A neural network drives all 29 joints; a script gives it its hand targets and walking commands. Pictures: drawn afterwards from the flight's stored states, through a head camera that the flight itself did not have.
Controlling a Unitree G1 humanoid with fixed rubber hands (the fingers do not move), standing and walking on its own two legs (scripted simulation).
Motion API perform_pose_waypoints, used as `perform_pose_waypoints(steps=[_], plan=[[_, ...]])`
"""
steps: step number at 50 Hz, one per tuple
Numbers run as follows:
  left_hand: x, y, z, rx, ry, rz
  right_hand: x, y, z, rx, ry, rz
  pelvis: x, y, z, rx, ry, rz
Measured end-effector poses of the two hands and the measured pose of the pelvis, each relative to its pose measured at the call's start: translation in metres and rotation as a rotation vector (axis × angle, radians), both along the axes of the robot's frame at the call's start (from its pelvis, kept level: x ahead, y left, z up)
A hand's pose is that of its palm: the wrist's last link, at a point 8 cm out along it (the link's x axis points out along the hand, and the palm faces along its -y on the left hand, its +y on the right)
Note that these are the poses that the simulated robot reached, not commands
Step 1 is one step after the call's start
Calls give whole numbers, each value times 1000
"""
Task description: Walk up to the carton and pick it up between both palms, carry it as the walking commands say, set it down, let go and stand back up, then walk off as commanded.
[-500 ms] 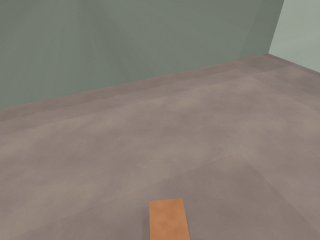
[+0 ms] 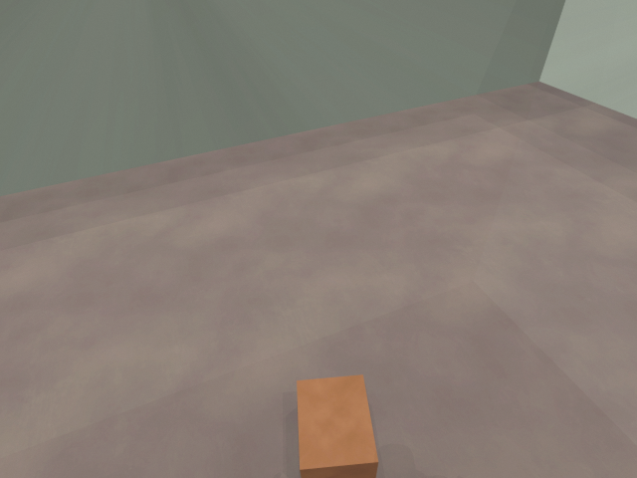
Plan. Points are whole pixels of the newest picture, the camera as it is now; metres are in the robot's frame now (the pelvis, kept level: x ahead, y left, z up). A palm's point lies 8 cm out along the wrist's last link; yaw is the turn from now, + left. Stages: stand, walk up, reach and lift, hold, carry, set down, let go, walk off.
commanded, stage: walk off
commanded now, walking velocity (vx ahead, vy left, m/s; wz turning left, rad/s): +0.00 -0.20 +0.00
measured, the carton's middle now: (334, 429) +0.50 +0.04 -0.69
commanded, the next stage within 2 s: stand in 0.20 s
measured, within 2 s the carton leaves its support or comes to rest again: neither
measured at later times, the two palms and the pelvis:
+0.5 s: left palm out of the picture +0.05 +0.24 -0.11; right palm out of the picture +0.08 -0.27 -0.11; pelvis +0.01 -0.01 +0.00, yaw -1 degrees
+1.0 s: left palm out of the picture +0.10 +0.24 -0.11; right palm out of the picture +0.10 -0.27 -0.11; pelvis +0.02 -0.01 +0.00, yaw -1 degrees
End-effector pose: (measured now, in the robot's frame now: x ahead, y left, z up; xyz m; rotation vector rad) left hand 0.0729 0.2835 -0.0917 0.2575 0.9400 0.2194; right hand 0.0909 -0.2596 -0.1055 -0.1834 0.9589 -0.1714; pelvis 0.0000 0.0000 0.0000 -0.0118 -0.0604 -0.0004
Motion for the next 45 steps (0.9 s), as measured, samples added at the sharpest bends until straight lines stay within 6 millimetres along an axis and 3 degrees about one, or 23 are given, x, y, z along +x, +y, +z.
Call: perform_pose_waypoints(steps=[19,30,45], plan=[[-32,-45,-21,-87,173,40,-3,-16,-7,-2,88,-26,3,-14,0,6,11,-9],[-11,-47,-23,-103,148,23,-10,-16,-7,-15,131,-35,10,-12,1,2,21,-9],[19,-46,-18,-95,96,1,1,-15,-7,-16,131,-31,19,-11,1,2,33,-9]])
